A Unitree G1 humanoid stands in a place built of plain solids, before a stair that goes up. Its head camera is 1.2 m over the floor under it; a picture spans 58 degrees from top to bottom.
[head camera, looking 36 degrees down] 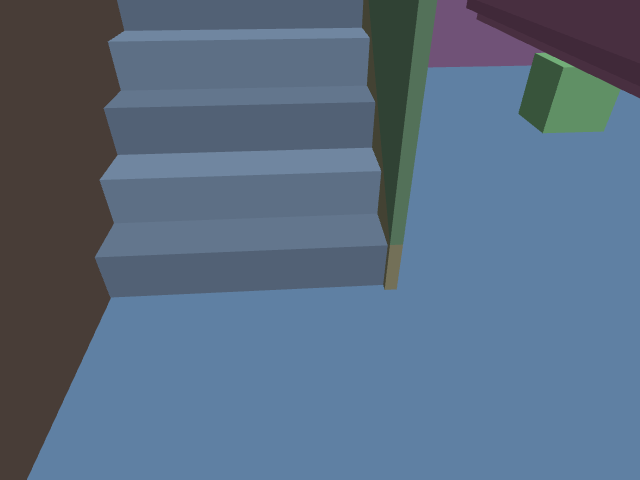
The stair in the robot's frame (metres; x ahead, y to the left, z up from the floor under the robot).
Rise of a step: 0.20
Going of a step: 0.23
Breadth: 1.10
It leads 4 degrees to the left of straight ahead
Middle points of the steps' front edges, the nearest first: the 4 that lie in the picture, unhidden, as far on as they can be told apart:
1.30 0.29 0.20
1.52 0.30 0.41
1.75 0.32 0.61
1.98 0.33 0.81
